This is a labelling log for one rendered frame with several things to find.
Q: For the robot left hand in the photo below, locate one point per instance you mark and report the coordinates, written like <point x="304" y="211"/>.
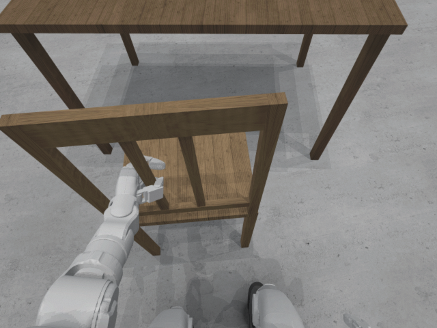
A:
<point x="129" y="182"/>

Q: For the left robot upper arm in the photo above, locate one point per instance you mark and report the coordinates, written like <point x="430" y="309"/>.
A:
<point x="80" y="302"/>

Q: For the chair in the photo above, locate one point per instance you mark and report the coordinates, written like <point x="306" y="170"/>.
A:
<point x="202" y="142"/>

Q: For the robot right hand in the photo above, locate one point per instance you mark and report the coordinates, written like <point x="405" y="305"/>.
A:
<point x="354" y="322"/>

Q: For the left robot thigh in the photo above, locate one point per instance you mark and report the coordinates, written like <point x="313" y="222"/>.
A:
<point x="172" y="318"/>

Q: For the left robot forearm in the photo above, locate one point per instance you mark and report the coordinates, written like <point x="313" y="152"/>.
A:
<point x="108" y="250"/>

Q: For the robot thigh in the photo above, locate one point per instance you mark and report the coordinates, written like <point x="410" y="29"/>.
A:
<point x="172" y="318"/>
<point x="272" y="309"/>

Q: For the right robot thigh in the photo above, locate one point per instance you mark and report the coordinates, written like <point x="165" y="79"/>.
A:
<point x="272" y="309"/>

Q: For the table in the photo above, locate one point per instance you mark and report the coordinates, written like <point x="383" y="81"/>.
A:
<point x="378" y="18"/>

